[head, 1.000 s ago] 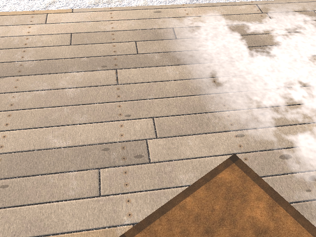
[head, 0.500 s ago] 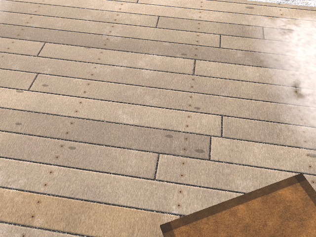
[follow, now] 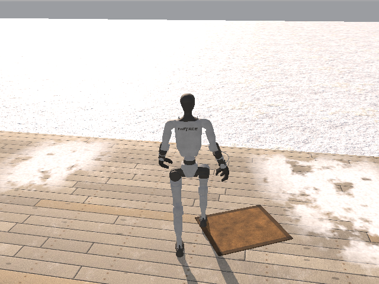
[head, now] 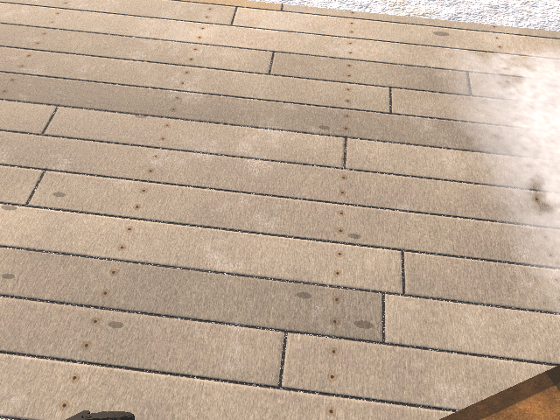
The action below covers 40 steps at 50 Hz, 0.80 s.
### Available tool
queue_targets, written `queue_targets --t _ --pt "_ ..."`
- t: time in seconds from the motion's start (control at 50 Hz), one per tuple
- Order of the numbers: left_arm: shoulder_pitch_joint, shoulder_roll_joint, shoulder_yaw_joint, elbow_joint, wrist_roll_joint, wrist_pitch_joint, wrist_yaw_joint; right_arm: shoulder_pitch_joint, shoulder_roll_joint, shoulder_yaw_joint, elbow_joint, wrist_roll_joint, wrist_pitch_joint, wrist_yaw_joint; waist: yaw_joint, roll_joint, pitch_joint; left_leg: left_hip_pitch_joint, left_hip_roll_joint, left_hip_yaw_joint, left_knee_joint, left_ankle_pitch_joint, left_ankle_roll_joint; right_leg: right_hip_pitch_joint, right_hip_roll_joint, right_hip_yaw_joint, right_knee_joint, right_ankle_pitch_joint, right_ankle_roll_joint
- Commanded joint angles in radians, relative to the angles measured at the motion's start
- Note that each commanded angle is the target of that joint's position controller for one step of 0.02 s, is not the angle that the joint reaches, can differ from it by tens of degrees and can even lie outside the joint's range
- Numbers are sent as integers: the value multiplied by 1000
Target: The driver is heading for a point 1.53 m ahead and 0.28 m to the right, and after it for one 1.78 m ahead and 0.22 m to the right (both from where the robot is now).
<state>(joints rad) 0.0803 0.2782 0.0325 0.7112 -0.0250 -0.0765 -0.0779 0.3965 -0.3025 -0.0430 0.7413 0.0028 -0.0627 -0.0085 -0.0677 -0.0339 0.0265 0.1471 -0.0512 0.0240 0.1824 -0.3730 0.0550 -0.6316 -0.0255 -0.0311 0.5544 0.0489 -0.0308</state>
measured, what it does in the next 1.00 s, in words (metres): walks ahead, turning right: right foot, then left foot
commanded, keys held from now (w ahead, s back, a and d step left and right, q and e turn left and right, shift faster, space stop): e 0.62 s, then no key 0.08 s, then w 0.04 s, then w+q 0.26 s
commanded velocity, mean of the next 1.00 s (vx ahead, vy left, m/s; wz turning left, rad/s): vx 0.17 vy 0.00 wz -0.35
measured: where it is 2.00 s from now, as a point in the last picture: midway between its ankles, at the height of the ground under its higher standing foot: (280, 298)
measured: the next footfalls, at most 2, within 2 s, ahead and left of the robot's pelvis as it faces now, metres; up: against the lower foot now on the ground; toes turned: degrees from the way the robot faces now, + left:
right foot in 0.08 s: +0.23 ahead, -0.11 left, +0.00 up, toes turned -3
left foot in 0.50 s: +0.36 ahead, +0.10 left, +0.00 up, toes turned -23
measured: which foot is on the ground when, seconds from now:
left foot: down 0.00-0.08, up 0.10-0.48, down 0.50-0.88, up 0.90-1.00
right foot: up 0.00-0.06, down 0.08-0.50, up 0.52-0.86, down 0.88-1.00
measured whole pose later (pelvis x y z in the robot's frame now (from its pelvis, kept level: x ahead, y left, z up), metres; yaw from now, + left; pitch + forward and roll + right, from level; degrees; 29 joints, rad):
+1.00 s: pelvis +0.27 -0.01 +0.01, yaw -22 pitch +1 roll +0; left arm 0.31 0.24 0.04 0.74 0.00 -0.04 0.01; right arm 0.30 -0.30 -0.06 0.72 0.03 -0.02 0.00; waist 0.00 0.04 -0.03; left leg -0.50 -0.01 -0.07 0.94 -0.36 0.00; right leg -0.12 0.00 -0.04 0.40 -0.30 -0.01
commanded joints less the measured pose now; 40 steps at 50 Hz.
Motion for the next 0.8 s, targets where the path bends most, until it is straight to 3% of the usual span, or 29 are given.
queue_targets --t 0.02,0.04,0.06,0.08,0.1,0.12,0.14,0.16,0.18,0.22,0.26,0.3,0.34,0.42,0.48,0.5,0.52,0.54,0.56,0.58,0.62,0.64,0.7,0.74,0.8 --pt "-113 97 24 -107 10 -26 -11 11 -178 -48 -33 -1 5 -16 16 131 29 -10 280 -3 121 986 79 44 67 -49 -23 -86 -56" --pt "-21 132 43 -87 16 -23 -6 0 -189 -50 -39 -8 16 -26 62 158 -49 9 260 14 266 1207 55 152 113 -80 -11 -117 -74" --pt "128 172 64 -56 16 -22 4 -25 -193 -47 -50 -8 25 -34 145 151 -139 -63 224 50 481 1277 15 362 139 -87 -60 -30 -101" --pt "274 221 80 -41 19 -15 22 -23 -173 -35 -77 -22 17 -38 206 89 -251 -320 190 46 766 987 -33 704 9 93 -36 142 -162" --pt "294 318 94 -57 29 -14 27 96 -40 6 -106 -31 -5 -22 126 -249 -431 -787 -55 8 1312 -66 -159 1133 -367 695 -27 356 -446" --pt "298 226 79 -65 21 1 40 63 -158 -11 -90 -13 -31 -4 188 -78 -586 -816 -29 -205 1410 -190 -145 1149 -363 771 -105 321 -437" --pt "239 197 67 -79 23 11 50 -60 -183 -20 -136 29 -37 2 186 -51 -440 -855 42 -219 1362 -161 -135 1033 -310 592 -104 313 -370" --pt "180 184 65 -85 14 14 55 -120 -165 -10 -163 16 -41 -2 148 46 -271 -862 75 -173 1251 -121 -117 829 -247 478 -146 336 -320" --pt "132 162 56 -93 9 17 61 -172 -159 -14 -170 -14 -31 -12 123 121 -180 -826 100 -139 1159 -73 -108 672 -207 416 -189 312 -275" --pt "83 178 61 -101 26 24 66 -98 -143 -12 -164 -15 -5 -14 44 27 -87 -702 103 -130 1065 -74 -124 416 -162 366 -253 355 -303" --pt "45 181 65 -97 23 29 71 -54 -94 2 -144 -16 9 -21 10 -8 -82 -636 94 -93 883 -57 -150 305 -112 285 -249 423 -278" --pt "53 204 75 -92 19 41 79 -77 -81 7 -145 -26 16 -30 24 -13 -133 -592 69 -81 768 35 -167 282 -96 270 -217 452 -253" --pt "56 211 81 -85 8 61 88 -113 -82 5 -151 -21 26 -31 35 -36 -177 -543 50 -88 684 147 -169 273 -76 277 -197 328 -213" --pt "65 199 79 -83 1 95 101 -209 -95 -6 -188 -7 30 -21 66 -92 -157 -519 21 -114 528 177 -153 293 -60 377 -160 -4 -163" --pt "48 161 68 -94 -5 106 104 -166 -108 -26 -181 -8 9 -14 29 -111 -135 -393 39 -118 244 300 -104 320 -20 441 -50 -122 -91" --pt "100 103 51 -96 6 104 101 -148 -167 -41 -190 -25 8 -22 52 2 -168 -287 223 -258 187 360 -36 262 37 380 102 -353 -37" --pt "200 67 41 -101 17 98 100 -203 -229 -55 -214 -53 26 -27 127 264 -150 -206 435 -501 179 577 113 72 186 219 309 -714 22" --pt "208 150 62 -103 19 88 98 -170 -206 -57 -200 -60 31 -22 103 318 -170 -247 500 -650 127 502 219 15 126 181 523 -718 61" --pt "187 212 84 -82 3 95 102 -196 -148 -41 -211 -53 30 -22 91 215 -131 -286 441 -542 137 413 201 9 88 182 625 -637 75" --pt "177 214 92 -67 -1 111 108 -232 -113 -34 -210 -40 33 -23 94 154 -100 -319 369 -417 147 351 155 7 69 168 663 -566 94" --pt "175 169 85 -68 2 137 113 -273 -98 -27 -210 -23 39 -31 93 161 -66 -364 300 -274 138 361 127 20 54 130 698 -481 126" --pt "157 143 77 -79 3 139 113 -262 -98 -28 -202 -28 42 -34 83 166 -60 -377 272 -226 130 378 127 44 54 106 660 -456 131" --pt "108 95 59 -108 9 131 109 -214 -103 -35 -171 -28 51 -35 51 194 -101 -290 287 -197 151 483 163 84 49 90 500 -480 136" --pt "96 76 45 -113 12 126 97 -197 -122 -45 -157 -14 52 -28 33 200 -137 -280 297 -201 118 237 165 153 28 64 358 -487 114" --pt "106 77 38 -100 16 113 80 -182 -144 -46 -128 9 51 -5 36 243 -91 -387 286 -252 54 -42 163 317 50 6 134 -512 66"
